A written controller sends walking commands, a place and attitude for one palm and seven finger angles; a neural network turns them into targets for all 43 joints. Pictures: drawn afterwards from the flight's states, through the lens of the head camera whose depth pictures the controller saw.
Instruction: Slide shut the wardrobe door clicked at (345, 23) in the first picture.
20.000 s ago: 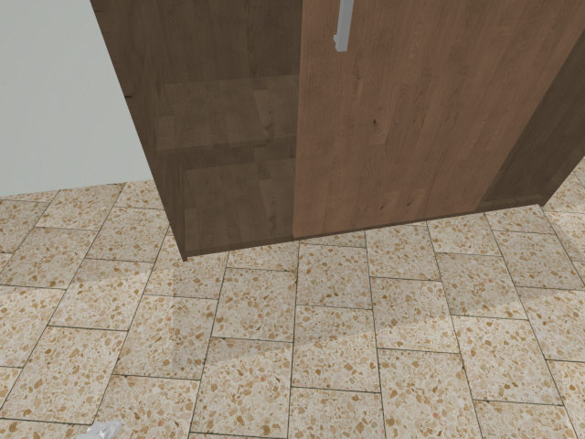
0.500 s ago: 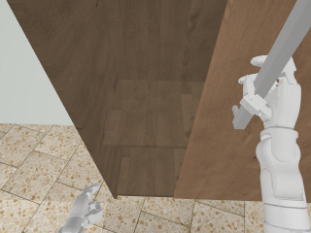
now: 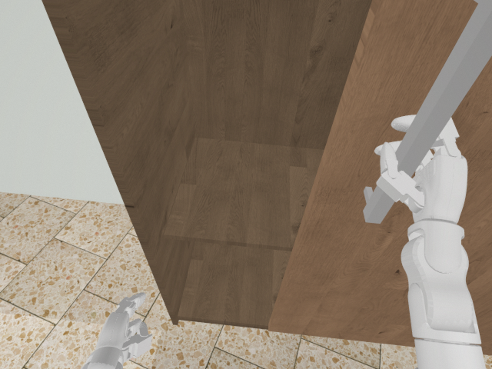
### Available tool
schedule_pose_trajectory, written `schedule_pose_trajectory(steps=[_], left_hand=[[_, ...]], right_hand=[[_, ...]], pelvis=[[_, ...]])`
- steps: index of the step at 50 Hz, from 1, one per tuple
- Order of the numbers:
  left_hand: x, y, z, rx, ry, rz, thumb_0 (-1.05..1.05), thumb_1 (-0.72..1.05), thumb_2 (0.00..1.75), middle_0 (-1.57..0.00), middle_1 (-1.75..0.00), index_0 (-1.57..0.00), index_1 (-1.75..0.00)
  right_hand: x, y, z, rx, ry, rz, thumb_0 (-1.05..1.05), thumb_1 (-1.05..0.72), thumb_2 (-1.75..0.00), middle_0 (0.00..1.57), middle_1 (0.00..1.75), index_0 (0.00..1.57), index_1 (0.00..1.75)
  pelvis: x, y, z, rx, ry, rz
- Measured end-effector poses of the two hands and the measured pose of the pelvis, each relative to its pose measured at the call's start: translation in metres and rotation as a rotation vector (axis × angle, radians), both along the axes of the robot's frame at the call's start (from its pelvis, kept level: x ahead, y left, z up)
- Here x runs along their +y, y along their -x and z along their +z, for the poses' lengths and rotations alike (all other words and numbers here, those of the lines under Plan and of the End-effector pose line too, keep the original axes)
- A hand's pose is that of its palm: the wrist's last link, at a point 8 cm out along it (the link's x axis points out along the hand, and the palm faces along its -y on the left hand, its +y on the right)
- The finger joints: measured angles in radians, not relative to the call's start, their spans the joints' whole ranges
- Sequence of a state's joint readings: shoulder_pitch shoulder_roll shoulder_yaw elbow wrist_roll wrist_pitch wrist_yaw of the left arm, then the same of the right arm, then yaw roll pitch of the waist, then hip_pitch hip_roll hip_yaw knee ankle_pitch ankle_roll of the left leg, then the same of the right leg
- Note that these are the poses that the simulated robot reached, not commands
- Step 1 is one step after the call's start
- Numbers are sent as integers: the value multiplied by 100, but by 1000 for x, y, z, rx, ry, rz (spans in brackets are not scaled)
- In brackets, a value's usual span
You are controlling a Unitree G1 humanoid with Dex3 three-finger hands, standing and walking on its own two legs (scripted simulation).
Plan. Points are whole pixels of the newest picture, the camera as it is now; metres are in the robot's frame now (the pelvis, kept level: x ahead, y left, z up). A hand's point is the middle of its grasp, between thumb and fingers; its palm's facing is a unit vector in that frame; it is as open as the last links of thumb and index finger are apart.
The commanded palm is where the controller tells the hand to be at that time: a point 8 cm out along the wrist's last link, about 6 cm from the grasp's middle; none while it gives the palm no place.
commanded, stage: stop walking and hold the door there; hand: right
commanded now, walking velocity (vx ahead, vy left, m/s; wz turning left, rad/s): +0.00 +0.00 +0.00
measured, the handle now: (412, 129) +0.37 -0.17 +0.25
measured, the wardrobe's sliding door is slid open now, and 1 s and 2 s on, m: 0.35 0.35 0.35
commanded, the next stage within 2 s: loosen the grip on the handle in 0.62 s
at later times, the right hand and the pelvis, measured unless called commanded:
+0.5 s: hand (391, 178) +0.32 -0.15 +0.21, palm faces +0.05 +0.99 -0.10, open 6.6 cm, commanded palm +0.31 -0.18 +0.20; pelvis +0.00 -0.06 +0.00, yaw +1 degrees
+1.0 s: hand (393, 176) +0.33 -0.16 +0.21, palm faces +0.07 +0.99 -0.07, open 10.3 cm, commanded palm +0.30 -0.20 +0.20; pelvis -0.01 -0.03 -0.01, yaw -1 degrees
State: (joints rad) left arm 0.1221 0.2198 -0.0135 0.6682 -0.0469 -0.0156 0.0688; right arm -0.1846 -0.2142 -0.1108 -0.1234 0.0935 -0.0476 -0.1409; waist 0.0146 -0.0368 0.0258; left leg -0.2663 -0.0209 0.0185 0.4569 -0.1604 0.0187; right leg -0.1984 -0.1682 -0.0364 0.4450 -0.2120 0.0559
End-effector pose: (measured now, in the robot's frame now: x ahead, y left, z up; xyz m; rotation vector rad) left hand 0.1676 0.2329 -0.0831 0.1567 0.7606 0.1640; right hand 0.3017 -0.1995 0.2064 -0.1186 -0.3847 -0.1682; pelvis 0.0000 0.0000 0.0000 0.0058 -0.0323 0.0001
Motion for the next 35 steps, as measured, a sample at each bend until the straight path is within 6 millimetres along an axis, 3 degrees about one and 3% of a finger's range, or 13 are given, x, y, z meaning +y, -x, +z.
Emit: schedule_pose_trajectory(steps=[22,28,35], left_hand=[[-89,0,-4,7,57,-41,1,91,90,-20,-30,-20,-30],[-98,-6,-6,16,60,-70,1,91,89,-20,-30,-20,-30],[-94,-15,-6,14,53,-78,1,91,89,-20,-30,-20,-30]], right_hand=[[-7,0,-1,1,24,131,0,-67,-72,36,139,25,135],[-7,0,-1,-4,16,134,0,-68,-73,34,139,24,134],[-6,0,-2,-8,13,131,0,-68,-75,34,139,23,133]], pelvis=[[-59,-1,2,0,19,23],[-64,-2,1,0,21,17],[-62,-5,2,3,18,11]])
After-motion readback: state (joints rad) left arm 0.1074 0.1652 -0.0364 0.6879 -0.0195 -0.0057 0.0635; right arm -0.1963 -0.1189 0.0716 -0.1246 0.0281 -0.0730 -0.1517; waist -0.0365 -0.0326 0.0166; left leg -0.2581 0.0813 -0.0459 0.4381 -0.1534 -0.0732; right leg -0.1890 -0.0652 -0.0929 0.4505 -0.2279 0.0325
